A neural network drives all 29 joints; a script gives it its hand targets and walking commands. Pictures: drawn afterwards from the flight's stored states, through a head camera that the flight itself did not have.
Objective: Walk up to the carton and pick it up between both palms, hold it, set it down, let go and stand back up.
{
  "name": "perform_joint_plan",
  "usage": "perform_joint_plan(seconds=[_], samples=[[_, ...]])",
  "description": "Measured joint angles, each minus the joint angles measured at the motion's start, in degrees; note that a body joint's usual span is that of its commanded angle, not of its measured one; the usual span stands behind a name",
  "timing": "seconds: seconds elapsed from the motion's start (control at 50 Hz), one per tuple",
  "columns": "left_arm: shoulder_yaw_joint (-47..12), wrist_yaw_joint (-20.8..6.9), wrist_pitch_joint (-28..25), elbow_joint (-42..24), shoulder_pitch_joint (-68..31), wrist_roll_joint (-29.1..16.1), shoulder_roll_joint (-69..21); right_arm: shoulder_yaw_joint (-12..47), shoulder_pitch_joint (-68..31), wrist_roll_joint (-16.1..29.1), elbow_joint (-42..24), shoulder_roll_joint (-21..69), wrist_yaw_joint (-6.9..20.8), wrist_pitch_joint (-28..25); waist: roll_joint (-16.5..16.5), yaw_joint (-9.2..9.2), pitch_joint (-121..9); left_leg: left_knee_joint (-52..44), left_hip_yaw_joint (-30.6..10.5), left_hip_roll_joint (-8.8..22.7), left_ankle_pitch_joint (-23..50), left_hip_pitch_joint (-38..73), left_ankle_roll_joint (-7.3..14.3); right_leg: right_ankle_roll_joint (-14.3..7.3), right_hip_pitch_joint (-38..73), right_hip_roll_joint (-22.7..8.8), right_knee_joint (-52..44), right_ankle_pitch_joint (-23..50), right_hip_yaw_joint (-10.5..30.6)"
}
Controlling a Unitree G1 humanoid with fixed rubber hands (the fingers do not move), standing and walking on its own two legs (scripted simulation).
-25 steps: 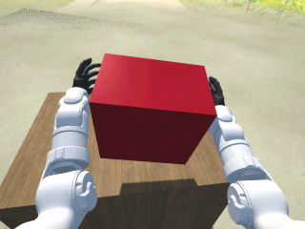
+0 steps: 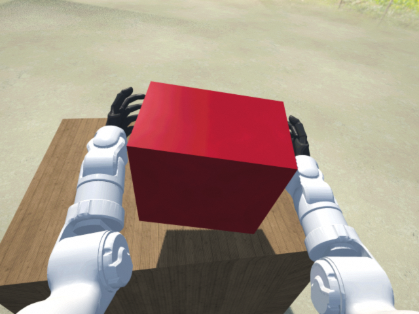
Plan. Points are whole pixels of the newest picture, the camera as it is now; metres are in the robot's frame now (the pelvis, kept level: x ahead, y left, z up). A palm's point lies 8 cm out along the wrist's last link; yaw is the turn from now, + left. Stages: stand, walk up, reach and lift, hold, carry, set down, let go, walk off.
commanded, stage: set down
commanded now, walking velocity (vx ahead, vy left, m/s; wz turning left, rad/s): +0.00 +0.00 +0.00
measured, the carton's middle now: (207, 164) +0.40 -0.01 +0.11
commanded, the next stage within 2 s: none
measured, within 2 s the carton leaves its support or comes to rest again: neither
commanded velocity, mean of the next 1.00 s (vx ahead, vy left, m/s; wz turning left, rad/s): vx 0.00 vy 0.00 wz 0.00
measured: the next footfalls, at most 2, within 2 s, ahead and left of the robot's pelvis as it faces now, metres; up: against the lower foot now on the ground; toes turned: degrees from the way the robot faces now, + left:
none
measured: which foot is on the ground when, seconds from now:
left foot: down 0.00-1.00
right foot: down 0.00-1.00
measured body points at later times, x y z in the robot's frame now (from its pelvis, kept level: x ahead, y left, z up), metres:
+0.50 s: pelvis +0.01 +0.00 +0.00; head +0.00 +0.04 +0.45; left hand +0.46 +0.16 +0.16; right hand +0.39 -0.19 +0.13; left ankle -0.01 +0.10 -0.75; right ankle +0.02 -0.14 -0.75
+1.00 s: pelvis +0.01 +0.01 +0.00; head +0.05 +0.05 +0.45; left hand +0.49 +0.15 +0.13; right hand +0.40 -0.19 +0.09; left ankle -0.01 +0.10 -0.75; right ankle +0.02 -0.14 -0.75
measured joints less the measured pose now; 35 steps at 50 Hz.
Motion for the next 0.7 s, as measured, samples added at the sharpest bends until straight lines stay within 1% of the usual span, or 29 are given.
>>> perform_joint_plan(seconds=[0.14, 0.24, 0.32, 0.38, 0.48, 0.58, 0.7], samples=[[0.00, -0.21, -1.65, 3.72, -1.15, -0.13, 0.56, -1.05, 0.62, -1.37, 0.22, 0.72, -0.20, -0.18, -0.09, 0.00, 0.02, 0.00, 0.00, -0.01, -0.10, -0.07, 0.00, 0.00, 0.00, -0.01, -0.14, -0.01, 0.00], [-0.39, -0.47, -2.89, 5.08, -1.89, -1.11, 1.23, -2.14, 0.83, -2.17, -0.19, 1.60, -0.46, -1.04, -0.17, 0.00, 0.03, 0.00, 0.00, -0.08, -0.11, -0.37, 0.00, 0.00, -0.28, -0.08, -0.18, -0.01, 0.00], [-0.42, -0.65, -3.80, 6.46, -2.57, -1.21, 1.53, -3.10, 0.91, -3.28, -0.26, 2.13, -0.46, -1.48, -0.18, 0.00, 0.04, 0.00, 0.00, -0.14, -0.15, -0.54, 0.02, 0.00, -0.39, -0.13, -0.27, -0.01, 0.00], [-0.41, -0.89, -4.31, 8.70, -3.48, -1.21, 2.11, -4.50, 0.96, -4.57, -0.16, 3.03, -0.43, -1.22, -0.36, -0.03, 0.39, 0.00, 0.00, -0.14, -0.22, -0.59, 0.06, 0.00, -0.40, -0.13, -0.37, -0.01, 0.00], [-0.45, -1.41, -4.56, 9.08, -2.87, -1.21, 2.50, -5.30, 1.53, -5.04, -0.17, 4.07, -0.44, -1.40, -0.53, -0.03, 0.82, 0.00, 0.00, -0.17, -0.24, -0.99, 0.06, 0.06, -0.78, -0.17, -0.41, -0.01, 0.00], [-1.57, -1.48, -6.08, 9.20, -2.65, -1.50, 2.59, -6.20, 2.14, -5.39, 0.00, 4.55, -0.45, -3.39, -0.53, -0.12, 0.82, 0.00, 0.00, -0.18, -0.27, -1.61, 0.06, 0.06, -1.38, -0.17, -0.45, -0.01, 0.00], [-1.62, -1.53, -7.31, 11.73, -4.02, -1.52, 2.86, -7.10, 2.28, -6.83, 0.02, 4.88, -0.48, -3.86, -0.53, -0.49, 0.82, -0.01, 0.00, -0.18, -0.28, -2.41, 0.06, 0.06, -2.16, -0.17, -0.48, -0.02, 0.00]])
